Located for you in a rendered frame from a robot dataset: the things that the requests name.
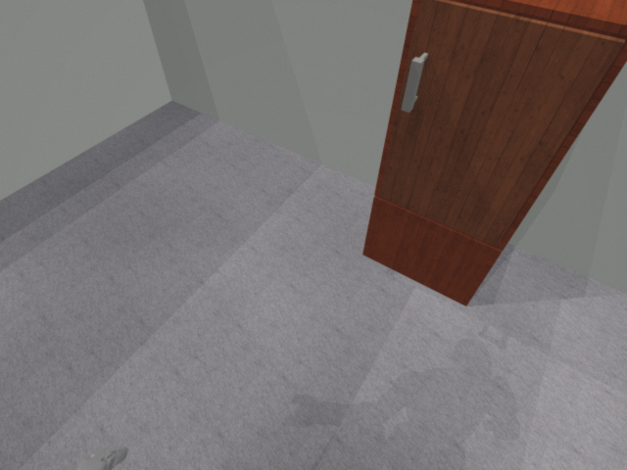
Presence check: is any robot left hand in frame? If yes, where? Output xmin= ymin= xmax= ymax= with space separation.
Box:
xmin=75 ymin=446 xmax=128 ymax=470

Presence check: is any handle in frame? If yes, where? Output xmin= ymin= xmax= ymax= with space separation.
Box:
xmin=401 ymin=53 xmax=428 ymax=113

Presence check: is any cupboard door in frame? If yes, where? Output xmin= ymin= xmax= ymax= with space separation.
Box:
xmin=379 ymin=0 xmax=625 ymax=247

